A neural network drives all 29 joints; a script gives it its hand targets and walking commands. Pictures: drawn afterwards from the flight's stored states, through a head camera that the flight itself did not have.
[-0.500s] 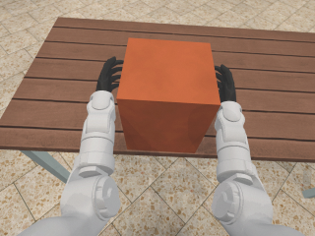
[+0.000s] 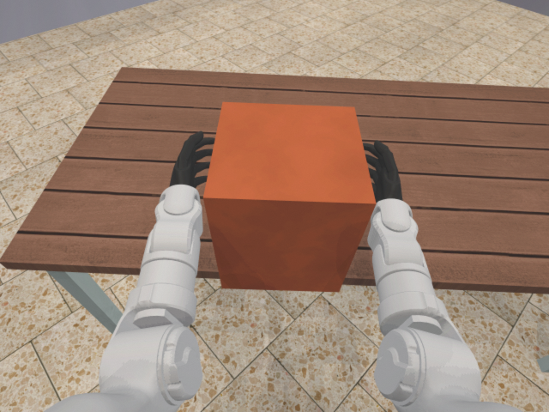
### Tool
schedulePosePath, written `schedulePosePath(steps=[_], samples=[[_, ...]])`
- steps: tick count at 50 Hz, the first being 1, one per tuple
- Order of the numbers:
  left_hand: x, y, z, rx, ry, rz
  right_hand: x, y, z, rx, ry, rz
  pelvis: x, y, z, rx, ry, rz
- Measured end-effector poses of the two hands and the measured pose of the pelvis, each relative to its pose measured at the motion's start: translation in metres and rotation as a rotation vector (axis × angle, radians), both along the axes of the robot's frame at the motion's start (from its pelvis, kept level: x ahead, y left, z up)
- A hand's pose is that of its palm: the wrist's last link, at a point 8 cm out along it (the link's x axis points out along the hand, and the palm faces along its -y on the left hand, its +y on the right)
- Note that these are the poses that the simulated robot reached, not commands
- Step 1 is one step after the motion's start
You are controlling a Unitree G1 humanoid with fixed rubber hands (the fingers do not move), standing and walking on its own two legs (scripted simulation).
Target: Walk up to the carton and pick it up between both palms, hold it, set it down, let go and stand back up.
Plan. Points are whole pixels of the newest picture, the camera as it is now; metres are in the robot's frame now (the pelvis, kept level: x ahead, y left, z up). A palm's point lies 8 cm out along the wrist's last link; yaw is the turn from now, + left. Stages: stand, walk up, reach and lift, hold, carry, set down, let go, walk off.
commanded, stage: reach and lift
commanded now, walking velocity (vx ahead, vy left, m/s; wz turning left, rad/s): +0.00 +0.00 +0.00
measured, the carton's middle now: (284, 203) +0.43 -0.03 +0.04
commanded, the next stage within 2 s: none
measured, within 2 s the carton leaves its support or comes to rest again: leaves its support in 0.02 s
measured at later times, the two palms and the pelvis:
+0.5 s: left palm (182, 176) +0.39 +0.12 +0.15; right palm (402, 187) +0.37 -0.18 +0.14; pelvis -0.03 -0.02 +0.00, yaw +1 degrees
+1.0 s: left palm (171, 162) +0.37 +0.12 +0.19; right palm (412, 182) +0.35 -0.18 +0.18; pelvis -0.03 +0.00 +0.00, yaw +0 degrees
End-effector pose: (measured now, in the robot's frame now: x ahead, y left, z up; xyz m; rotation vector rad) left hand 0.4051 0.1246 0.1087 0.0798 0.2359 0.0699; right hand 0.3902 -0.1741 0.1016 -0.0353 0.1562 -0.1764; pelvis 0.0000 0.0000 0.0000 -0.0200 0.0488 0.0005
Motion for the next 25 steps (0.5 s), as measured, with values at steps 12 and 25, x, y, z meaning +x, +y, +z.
schedulePosePath(steps=[12, 25], samples=[[-0.015, -0.006, 0.037, -0.028, -0.033, -0.022, -0.018, -0.007, 0.041, -0.004, -0.033, -0.011, -0.025, -0.008, 0.000, 0.007, -0.058, 0.003], [-0.019, -0.005, 0.037, -0.022, -0.022, -0.015, -0.022, -0.005, 0.041, -0.005, -0.021, -0.012, -0.031, -0.015, -0.001, 0.010, -0.055, 0.017]])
